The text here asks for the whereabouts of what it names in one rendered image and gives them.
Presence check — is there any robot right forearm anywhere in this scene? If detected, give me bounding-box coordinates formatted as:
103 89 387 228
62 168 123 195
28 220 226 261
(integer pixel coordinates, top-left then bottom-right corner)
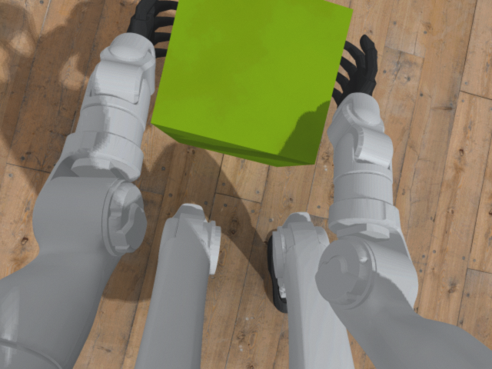
327 92 412 262

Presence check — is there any robot left upper arm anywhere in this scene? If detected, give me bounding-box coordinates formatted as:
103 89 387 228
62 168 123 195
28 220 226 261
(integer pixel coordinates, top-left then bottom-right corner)
0 177 147 369

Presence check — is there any robot left hand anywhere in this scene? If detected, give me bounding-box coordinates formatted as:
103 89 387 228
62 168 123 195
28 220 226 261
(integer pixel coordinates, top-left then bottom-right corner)
126 0 178 59

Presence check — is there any right robot thigh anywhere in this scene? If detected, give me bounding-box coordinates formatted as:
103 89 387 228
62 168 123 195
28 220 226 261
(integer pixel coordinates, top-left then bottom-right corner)
272 221 354 369

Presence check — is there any carton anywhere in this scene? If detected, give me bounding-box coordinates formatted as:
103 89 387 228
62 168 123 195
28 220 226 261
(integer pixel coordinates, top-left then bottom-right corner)
151 0 353 167

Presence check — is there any robot right hand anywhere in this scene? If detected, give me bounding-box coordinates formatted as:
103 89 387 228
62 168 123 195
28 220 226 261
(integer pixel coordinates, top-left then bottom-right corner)
332 35 377 108

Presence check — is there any robot left shin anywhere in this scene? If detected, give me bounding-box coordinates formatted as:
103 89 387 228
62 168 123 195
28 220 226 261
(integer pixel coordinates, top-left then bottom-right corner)
158 204 207 258

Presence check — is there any robot left forearm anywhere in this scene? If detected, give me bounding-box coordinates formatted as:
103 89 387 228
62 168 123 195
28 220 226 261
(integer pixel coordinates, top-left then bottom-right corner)
32 32 156 240

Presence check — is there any robot right upper arm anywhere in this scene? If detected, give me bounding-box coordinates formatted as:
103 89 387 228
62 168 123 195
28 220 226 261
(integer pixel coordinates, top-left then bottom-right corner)
315 236 492 369

